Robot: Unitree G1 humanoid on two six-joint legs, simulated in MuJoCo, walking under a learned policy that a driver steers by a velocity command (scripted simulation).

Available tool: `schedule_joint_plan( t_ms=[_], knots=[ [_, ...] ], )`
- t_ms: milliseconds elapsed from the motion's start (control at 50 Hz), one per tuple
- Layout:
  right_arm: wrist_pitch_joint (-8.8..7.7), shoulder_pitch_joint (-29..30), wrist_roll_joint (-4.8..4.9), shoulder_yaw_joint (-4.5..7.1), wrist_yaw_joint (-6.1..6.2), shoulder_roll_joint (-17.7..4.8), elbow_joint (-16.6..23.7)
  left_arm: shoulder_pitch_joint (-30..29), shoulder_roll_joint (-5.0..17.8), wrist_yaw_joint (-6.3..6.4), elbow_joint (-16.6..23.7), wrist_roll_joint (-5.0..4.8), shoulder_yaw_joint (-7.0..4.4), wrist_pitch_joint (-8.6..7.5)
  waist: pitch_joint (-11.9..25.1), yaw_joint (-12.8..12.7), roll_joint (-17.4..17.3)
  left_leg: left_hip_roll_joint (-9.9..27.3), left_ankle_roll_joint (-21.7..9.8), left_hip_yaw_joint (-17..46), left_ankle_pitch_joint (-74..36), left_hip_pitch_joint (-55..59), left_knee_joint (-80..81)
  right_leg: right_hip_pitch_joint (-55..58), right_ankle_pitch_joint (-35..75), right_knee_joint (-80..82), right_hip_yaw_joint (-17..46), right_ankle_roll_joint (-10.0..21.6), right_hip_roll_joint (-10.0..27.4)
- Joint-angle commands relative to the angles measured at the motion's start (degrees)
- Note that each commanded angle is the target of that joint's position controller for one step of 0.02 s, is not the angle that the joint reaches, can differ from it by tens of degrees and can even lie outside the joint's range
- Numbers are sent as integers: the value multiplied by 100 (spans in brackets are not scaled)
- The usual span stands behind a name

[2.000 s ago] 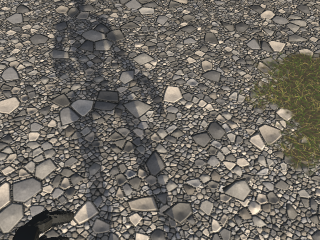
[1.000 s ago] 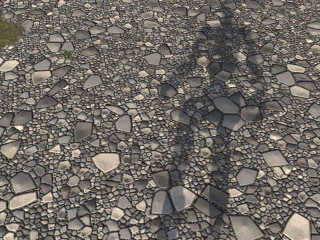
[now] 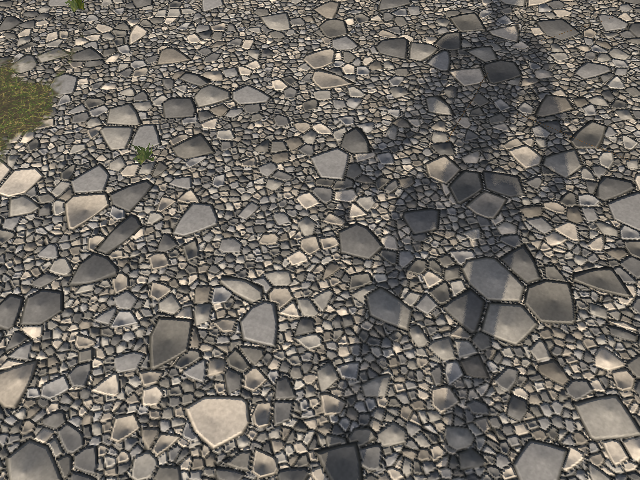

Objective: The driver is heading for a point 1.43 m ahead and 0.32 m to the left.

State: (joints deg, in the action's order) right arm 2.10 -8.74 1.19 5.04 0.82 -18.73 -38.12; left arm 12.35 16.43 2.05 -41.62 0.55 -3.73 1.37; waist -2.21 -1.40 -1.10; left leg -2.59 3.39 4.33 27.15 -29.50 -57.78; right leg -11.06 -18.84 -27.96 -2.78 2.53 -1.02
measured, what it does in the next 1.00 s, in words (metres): walks ahead, turning left: left foot, then right foot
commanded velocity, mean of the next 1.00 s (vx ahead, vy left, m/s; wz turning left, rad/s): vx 0.16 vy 0.00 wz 0.40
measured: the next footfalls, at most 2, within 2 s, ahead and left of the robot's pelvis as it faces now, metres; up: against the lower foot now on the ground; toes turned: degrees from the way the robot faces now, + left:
left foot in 0.20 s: +0.06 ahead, +0.16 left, +0.00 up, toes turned +8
right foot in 0.64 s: +0.10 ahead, -0.06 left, +0.00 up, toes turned +24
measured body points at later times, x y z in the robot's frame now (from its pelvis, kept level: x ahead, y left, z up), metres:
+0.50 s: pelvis +0.01 +0.05 +0.00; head +0.04 +0.08 +0.45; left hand +0.08 +0.37 -0.11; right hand +0.24 -0.18 -0.07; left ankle +0.02 +0.15 -0.74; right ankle +0.07 -0.10 -0.69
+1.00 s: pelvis +0.12 +0.10 +0.00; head +0.14 +0.10 +0.45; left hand -0.02 +0.35 -0.11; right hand +0.41 -0.03 -0.08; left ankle +0.17 +0.28 -0.71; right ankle +0.06 -0.08 -0.74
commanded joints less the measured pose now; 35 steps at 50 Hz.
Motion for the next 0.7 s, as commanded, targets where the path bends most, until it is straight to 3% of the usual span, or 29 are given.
schedule_joint_plan(
  t_ms=[20, 80, 140, 180, 200, 220, 240, 260, 280, 300, 320, 340, 380, 480, 560, 620, 640, 660, 680, 700],
  knots=[
    [-19, 282, 44, 46, -33, -265, 516, -223, 918, 58, 391, -48, -248, -46, 288, -45, 718, 358, 190, -136, -309, -890, 28, 1223, 4518, 607, 991, 1029, 1660],
    [-35, 496, 66, -16, -173, -184, 702, -150, 1039, 57, 332, -67, -307, 62, 487, -179, 961, 382, 133, -503, -581, -141, 1056, 1202, 4457, 576, 507, 939, 1608],
    [-3, 367, 50, 62, -247, -349, 737, -134, 1168, 3, 267, -165, -353, 53, 559, -138, 1093, 259, -47, -810, -841, 518, 1919, 1060, 4238, 348, 312, 823, 1703],
    [30, -66, 5, 157, -232, -448, 639, -266, 1112, -28, 237, -277, -337, -41, 641, 163, 985, 77, -346, -949, -1706, 1399, 3001, 686, 3955, -286, 9, 508, 1570],
    [30, -435, -27, 264, -159, -696, 580, -26, 957, -70, 134, -249, -297, -135, 818, 321, 567, 134, -616, -579, -2759, 2324, 3539, 120, 3390, -1094, -326, 118, 1267],
    [24, -810, -54, 422, -38, -1370, 650, -81, 641, -96, 337, 68, -186, -191, 1081, 362, -862, 1494, -1246, 1369, -5351, 3677, 3461, -1577, 365, -2750, -574, -424, 704],
    [-68, -743, -244, 391, -68, -1555, 746, -301, 557, -98, 545, 142, -128, -206, 1596, 397, -1378, 2697, -2609, 2947, -5998, 3585, 3484, -2451, -2241, -4047, 207, -654, -22],
    [-168, -625, -218, 300, -132, -1200, 728, -461, 847, -101, 502, 7, -218, -164, 1512, 548, -594, 2497, -2608, 2518, -5088, 3229, 3676, -2518, -2102, -4434, 728, -663, 214],
    [-227, -311, -161, 236, -125, -1004, 685, -547, 865, -84, 498, -88, -230, -132, 987, 355, -501, 2050, -2194, 1929, -4317, 2769, 3739, -2541, -1597, -4338, 736, -596, 321],
    [-225, -20, -82, 214, -95, -884, 677, -465, 840, -21, 388, -49, -252, -100, 727, 202, -257, 1666, -1833, 1605, -3545, 2420, 3798, -2508, -1134, -3976, 743, -591, 395],
    [-205, 193, -24, 176, -61, -803, 702, -440, 918, 31, 372, 10, -287, -64, 599, 121, -371, 1481, -1679, 1446, -3313, 2104, 3844, -2342, -791, -3703, 736, -635, 399],
    [-176, 268, -50, 163, -29, -815, 723, -370, 870, 25, 349, 32, -287, -56, 609, 52, -500, 1326, -1654, 1341, -3337, 1807, 3880, -2046, -545, -3702, 657, -694, 279],
    [-148, 245, -102, 160, 25, -795, 706, -238, 708, 7, 326, -4, -249, -68, 727, 15, -612, 1204, -1671, 1304, -3175, 1736, 3906, -1864, -317, -3298, 635, -765, 160],
    [-95, 132, -84, 209, 93, -881, 655, -536, 548, -28, 446, -27, -175, -116, 698, 194, -767, 1109, -1644, 1768, -2019, 1630, 3865, -1540, -205, -1965, 760, -784, 24],
    [-83, 35, -62, 150, 46, -822, 608, -417, 627, -152, 477, -125, -191, -241, 738, 255, -994, 1081, -1619, 2246, 245, 1331, 4036, -918, -361, -1173, 533, -554, -37],
    [-85, -44, -56, 9, 49, -541, 500, 100, 407, -231, 306, -118, -155, -402, 531, -75, -700, 721, -1258, 2137, 1045, 618, 3714, 362, 237, 278, 349, -190, 17],
    [-116, -53, -76, -91, 58, -241, 502, 500, 580, -210, 226, -39, -182, -450, 537, -199, -126, 347, -924, 1702, 1125, 3, 2738, 984, -339, 745, 1156, 51, 737],
    [-195, -46, -36, -147, 57, 7, 649, 901, 1140, -212, 132, 104, -278, -479, 456, -155, 1076, -516, -542, 462, 753, -990, 1107, 1246, -1976, 1442, 2990, 676, 1803],
    [-316, 339, 30, -18, 84, -445, 823, 809, 1349, -259, 110, 184, -359, -554, -239, -217, 1338, -236, -518, 683, 536, -1680, 285, 550, -2917, 2021, 4355, 1305, 2402],
    [-374, 235, 55, 75, 76, -704, 723, 484, 1056, -205, 173, 70, -279, -602, -551, -15, 1098, -26, -522, 823, -13, -1849, -84, 480, -2792, 2029, 4000, 1233, 2269]
  ],
)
